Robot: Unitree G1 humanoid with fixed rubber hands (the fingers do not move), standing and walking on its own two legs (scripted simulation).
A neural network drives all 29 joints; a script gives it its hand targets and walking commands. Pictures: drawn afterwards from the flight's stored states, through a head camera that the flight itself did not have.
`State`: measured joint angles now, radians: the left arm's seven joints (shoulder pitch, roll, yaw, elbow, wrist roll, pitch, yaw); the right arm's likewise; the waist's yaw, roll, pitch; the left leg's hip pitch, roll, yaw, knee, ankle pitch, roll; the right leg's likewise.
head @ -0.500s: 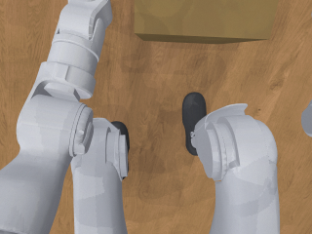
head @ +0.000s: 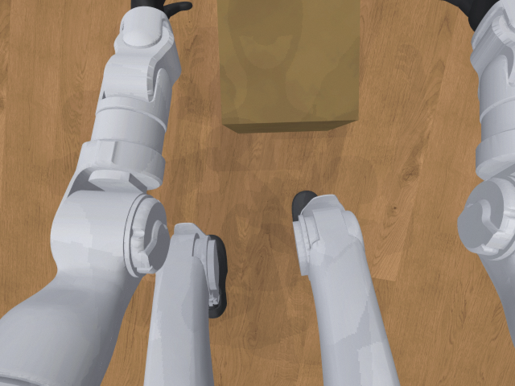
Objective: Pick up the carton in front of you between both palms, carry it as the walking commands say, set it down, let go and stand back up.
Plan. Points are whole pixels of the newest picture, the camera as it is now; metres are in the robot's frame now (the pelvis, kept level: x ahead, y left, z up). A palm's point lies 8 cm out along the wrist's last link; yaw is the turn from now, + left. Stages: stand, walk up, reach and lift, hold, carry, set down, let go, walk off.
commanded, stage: set down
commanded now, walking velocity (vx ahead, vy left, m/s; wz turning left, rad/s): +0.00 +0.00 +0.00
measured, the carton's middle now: (284, 74) +0.53 -0.14 -0.35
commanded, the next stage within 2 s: let go in 0.50 s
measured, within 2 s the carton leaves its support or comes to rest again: neither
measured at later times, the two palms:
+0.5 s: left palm out of the picture +0.57 +0.02 +0.04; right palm out of the picture +0.49 -0.36 +0.04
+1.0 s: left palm out of the picture +0.45 +0.09 +0.14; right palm out of the picture +0.38 -0.33 +0.14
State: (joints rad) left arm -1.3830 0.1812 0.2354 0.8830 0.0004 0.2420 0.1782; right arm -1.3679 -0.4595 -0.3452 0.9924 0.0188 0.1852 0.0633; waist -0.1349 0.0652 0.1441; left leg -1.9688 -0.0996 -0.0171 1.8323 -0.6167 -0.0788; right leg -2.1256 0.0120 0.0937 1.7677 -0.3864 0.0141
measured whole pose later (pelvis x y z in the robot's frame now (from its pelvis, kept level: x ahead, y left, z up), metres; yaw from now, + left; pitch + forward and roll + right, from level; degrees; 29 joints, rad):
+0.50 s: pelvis +0.03 -0.01 +0.13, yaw -2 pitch +45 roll +5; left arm -1.19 0.13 0.25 0.76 0.04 0.27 0.15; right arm -1.19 -0.40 -0.41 0.89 -0.05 0.21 0.12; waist -0.10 0.06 -0.02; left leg -1.63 -0.08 -0.06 1.31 -0.47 -0.07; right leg -1.77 0.02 0.08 1.26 -0.28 0.00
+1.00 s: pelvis +0.08 -0.03 +0.24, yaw -5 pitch +30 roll +3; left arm -0.44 0.06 0.16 0.55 0.10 0.12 0.09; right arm -0.43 -0.29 -0.24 0.60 -0.07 0.09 0.15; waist -0.06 0.03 -0.03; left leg -0.97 -0.03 -0.09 0.80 -0.36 -0.07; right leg -1.11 0.03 0.05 0.80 -0.22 -0.03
